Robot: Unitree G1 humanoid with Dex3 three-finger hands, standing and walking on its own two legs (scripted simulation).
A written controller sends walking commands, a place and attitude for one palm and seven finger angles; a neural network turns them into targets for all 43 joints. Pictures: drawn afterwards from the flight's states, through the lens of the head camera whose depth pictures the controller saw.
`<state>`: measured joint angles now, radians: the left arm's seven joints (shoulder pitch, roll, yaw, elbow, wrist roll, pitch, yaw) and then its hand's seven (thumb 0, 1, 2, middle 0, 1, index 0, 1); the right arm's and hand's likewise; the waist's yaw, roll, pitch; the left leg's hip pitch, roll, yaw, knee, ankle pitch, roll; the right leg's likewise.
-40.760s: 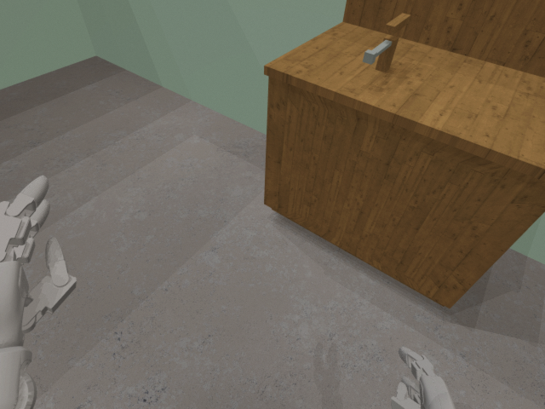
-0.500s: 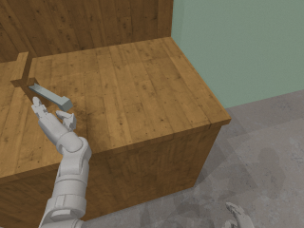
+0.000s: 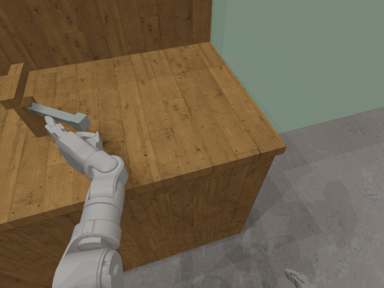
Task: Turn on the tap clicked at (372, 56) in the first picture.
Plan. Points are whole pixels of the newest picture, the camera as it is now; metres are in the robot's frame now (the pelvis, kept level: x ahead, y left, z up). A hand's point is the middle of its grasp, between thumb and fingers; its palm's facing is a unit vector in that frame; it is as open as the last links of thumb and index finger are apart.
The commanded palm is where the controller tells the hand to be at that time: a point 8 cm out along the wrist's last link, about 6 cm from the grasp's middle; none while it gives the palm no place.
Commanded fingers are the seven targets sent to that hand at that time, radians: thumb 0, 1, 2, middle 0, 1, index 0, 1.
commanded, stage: push the lever round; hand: left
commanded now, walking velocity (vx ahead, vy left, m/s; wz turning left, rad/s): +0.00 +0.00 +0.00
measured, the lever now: (80, 122) +0.43 +0.27 +0.11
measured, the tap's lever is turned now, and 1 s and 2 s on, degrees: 52 86 86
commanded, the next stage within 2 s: lift the hand up off the lever in 0.64 s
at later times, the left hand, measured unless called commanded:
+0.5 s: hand (105, 128) +0.43 +0.22 +0.09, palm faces +0.86 -0.51 -0.08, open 7.9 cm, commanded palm +0.39 +0.24 +0.10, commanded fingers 0.00 0.90 0.90 -0.15 -0.15 -0.15 -0.15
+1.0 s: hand (108, 117) +0.47 +0.22 +0.09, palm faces +0.85 -0.52 -0.09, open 7.8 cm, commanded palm +0.40 +0.24 +0.11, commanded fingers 0.00 0.90 0.90 -0.15 -0.15 -0.15 -0.15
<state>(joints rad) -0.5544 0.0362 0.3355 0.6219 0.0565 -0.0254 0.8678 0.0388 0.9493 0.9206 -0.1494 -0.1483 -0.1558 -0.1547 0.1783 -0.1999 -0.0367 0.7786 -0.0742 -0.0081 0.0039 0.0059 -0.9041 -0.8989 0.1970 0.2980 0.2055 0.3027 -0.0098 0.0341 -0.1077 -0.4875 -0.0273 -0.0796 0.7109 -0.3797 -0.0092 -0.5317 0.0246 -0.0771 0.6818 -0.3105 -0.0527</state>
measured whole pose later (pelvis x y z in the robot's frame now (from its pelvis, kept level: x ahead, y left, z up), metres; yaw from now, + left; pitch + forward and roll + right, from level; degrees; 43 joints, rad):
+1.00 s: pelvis -0.01 -0.01 +0.00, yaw -2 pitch +13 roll +0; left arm -0.80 0.19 0.54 0.95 0.13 -0.13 0.88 0.01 0.90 0.90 -0.15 -0.15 -0.14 -0.16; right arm 0.31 -0.22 -0.05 0.79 -0.10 0.01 0.04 0.00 -0.91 -0.90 0.20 0.30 0.20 0.30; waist -0.11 0.03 -0.12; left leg -0.58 0.00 -0.05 0.73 -0.38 -0.01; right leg -0.63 0.05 -0.05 0.70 -0.29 -0.06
